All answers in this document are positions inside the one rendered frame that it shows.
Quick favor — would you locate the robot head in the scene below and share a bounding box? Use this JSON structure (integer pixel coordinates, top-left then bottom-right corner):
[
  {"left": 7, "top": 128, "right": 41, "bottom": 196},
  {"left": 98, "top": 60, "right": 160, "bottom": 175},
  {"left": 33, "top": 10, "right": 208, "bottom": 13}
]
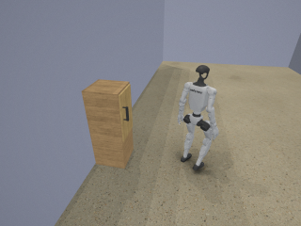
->
[{"left": 193, "top": 65, "right": 210, "bottom": 87}]

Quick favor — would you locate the robot right thigh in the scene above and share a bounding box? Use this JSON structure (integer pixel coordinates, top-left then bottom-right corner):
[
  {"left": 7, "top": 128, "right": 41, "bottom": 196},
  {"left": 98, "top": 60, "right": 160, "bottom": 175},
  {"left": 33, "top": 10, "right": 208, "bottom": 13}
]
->
[{"left": 199, "top": 120, "right": 213, "bottom": 146}]

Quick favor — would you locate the left robot hand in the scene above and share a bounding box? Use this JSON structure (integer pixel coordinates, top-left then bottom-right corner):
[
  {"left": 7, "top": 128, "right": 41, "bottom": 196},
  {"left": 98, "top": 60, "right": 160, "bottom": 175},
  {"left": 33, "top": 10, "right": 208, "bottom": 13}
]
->
[{"left": 177, "top": 114, "right": 184, "bottom": 124}]

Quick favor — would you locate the left robot forearm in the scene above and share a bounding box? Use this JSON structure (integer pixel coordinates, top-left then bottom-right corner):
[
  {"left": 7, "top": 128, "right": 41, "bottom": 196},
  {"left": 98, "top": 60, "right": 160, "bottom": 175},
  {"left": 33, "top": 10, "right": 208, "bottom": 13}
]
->
[{"left": 179, "top": 101, "right": 185, "bottom": 115}]

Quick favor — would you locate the handle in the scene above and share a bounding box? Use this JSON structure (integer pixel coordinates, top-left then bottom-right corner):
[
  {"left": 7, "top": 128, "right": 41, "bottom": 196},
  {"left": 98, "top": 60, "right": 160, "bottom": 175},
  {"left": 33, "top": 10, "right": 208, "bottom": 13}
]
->
[{"left": 122, "top": 106, "right": 129, "bottom": 121}]

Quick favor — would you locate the right robot forearm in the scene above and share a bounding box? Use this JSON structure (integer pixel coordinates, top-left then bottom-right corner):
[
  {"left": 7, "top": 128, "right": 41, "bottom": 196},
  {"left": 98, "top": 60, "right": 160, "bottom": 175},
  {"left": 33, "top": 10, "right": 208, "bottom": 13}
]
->
[{"left": 208, "top": 107, "right": 217, "bottom": 129}]

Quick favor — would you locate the cupboard door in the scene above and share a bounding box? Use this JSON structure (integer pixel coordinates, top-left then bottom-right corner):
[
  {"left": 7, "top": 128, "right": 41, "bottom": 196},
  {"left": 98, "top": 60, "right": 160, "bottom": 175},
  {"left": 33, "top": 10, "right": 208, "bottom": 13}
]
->
[{"left": 119, "top": 84, "right": 133, "bottom": 142}]

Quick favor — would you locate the left robot upper arm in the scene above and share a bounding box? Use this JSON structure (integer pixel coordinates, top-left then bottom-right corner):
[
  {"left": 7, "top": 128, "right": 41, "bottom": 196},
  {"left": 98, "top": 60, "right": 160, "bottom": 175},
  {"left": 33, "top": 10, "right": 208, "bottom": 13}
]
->
[{"left": 180, "top": 82, "right": 193, "bottom": 104}]

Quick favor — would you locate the right robot upper arm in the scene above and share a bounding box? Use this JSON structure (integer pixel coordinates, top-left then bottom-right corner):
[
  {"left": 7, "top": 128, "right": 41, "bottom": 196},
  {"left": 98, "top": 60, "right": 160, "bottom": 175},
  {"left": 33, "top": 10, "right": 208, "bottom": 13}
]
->
[{"left": 205, "top": 86, "right": 217, "bottom": 113}]

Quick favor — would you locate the right robot hand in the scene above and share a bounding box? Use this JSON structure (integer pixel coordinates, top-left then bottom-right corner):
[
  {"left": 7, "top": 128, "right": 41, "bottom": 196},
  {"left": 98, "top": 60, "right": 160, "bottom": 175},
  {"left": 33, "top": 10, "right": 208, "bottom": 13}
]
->
[{"left": 210, "top": 127, "right": 219, "bottom": 140}]

